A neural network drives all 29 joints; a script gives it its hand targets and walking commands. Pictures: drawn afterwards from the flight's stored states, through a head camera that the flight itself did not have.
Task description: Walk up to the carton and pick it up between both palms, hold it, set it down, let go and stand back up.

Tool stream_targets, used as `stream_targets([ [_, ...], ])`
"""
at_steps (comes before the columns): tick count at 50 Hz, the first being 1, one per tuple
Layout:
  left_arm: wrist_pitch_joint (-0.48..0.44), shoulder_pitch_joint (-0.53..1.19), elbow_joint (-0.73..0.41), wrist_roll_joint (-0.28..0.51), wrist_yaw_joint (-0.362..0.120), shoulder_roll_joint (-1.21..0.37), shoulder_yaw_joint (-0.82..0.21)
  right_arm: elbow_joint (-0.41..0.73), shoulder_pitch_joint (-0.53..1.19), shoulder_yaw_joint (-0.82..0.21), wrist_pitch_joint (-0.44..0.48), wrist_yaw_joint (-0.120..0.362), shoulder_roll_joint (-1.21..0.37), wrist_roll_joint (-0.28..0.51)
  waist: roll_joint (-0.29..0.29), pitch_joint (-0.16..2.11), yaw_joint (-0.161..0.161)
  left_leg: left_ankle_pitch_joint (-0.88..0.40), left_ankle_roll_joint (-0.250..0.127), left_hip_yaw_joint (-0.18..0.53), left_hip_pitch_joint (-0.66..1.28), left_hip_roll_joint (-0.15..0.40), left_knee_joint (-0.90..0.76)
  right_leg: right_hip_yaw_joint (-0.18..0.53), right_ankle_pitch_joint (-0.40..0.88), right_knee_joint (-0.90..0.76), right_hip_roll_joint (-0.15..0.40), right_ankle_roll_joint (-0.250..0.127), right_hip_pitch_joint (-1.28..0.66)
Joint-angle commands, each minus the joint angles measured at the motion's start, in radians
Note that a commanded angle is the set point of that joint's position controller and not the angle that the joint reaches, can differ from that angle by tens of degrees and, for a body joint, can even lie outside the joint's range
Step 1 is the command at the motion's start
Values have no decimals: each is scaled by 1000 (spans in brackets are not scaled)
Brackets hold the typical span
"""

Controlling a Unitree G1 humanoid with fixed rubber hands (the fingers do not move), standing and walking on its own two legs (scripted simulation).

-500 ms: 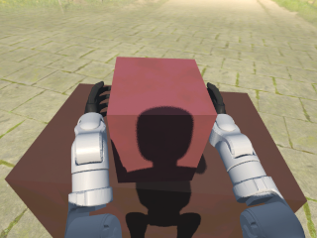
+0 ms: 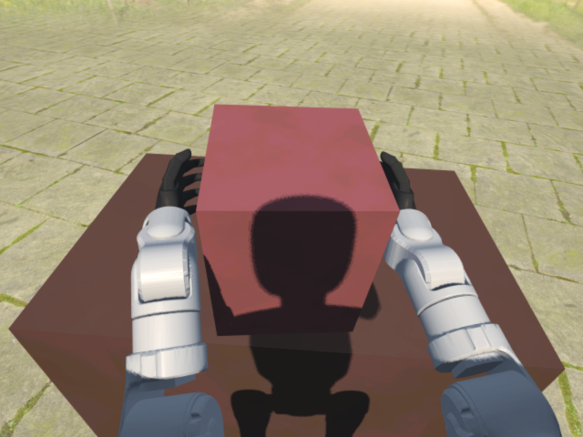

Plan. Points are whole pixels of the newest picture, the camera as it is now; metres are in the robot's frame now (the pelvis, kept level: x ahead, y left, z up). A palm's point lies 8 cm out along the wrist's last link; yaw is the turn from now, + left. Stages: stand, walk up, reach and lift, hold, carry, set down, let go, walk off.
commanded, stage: hold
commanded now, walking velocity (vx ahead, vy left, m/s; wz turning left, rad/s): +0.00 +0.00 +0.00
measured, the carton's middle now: (286, 223) +0.38 +0.00 +0.15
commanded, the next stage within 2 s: none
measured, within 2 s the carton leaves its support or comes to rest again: neither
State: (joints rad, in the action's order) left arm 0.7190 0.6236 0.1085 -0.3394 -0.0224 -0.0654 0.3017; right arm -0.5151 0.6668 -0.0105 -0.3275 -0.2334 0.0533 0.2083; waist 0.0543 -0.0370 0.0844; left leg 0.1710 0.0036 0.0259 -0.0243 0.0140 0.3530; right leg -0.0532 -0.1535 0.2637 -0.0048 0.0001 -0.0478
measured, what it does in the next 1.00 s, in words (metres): stands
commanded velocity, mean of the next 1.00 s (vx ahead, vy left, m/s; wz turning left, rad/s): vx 0.00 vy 0.00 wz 0.00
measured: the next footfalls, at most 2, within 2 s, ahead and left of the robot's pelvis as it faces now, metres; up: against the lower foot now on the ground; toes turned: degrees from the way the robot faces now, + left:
none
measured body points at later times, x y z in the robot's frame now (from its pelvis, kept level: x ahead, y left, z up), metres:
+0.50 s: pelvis +0.00 +0.00 +0.00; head -0.05 +0.03 +0.45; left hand +0.38 +0.15 +0.20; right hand +0.37 -0.15 +0.19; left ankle +0.03 +0.12 -0.75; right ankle +0.01 -0.12 -0.75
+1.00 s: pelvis +0.00 +0.00 +0.00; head -0.05 +0.03 +0.45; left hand +0.38 +0.15 +0.20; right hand +0.37 -0.15 +0.19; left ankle +0.03 +0.12 -0.75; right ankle +0.01 -0.12 -0.75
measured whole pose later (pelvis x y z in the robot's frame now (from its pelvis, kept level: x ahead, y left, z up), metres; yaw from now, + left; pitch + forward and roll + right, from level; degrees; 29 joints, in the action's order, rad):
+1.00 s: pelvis +0.00 +0.00 +0.00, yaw +0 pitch -9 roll -1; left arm 0.72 0.62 0.11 -0.34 -0.02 -0.07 0.30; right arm -0.52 0.67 -0.01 -0.33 -0.23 0.05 0.21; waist 0.05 -0.04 0.08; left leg 0.17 0.00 0.03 -0.02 0.01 0.35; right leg -0.05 -0.15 0.26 -0.01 0.00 -0.05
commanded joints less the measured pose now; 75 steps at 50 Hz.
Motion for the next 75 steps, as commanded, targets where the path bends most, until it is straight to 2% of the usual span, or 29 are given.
stream_targets([
  [1, -51, 608, -64, 153, -142, -550, -520, 344, 806, -346, 73, 94, -619, 70, -72, 384, 10, -253, 19, -43, 121, -52, -22, -29, 171, -17, -55, 43, -42],
  [75, -52, 609, -63, 152, -142, -550, -519, 343, 806, -345, 74, 94, -619, 69, -72, 384, 11, -252, 19, -43, 123, -51, -22, -28, 171, -18, -55, 43, -40],
])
